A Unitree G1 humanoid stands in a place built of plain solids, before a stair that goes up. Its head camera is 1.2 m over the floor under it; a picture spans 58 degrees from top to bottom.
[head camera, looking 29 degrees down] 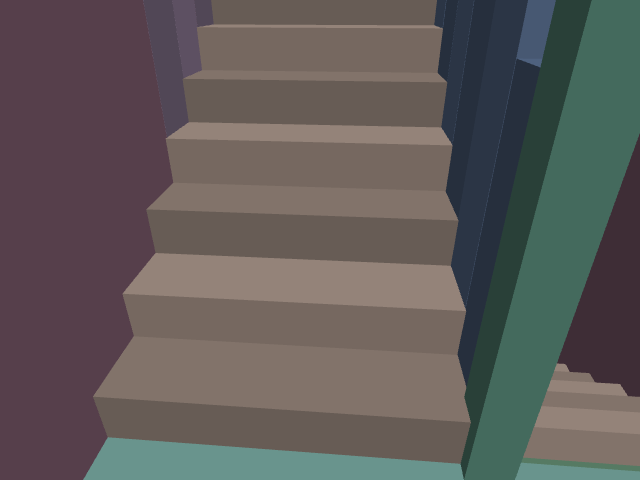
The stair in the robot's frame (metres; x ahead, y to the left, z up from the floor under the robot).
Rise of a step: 0.18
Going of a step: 0.26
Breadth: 1.10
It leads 5 degrees to the right of straight ahead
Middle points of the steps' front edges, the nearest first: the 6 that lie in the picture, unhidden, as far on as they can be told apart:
0.84 0.12 0.18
1.10 0.10 0.36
1.36 0.08 0.55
1.62 0.05 0.73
1.88 0.03 0.91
2.14 0.01 1.09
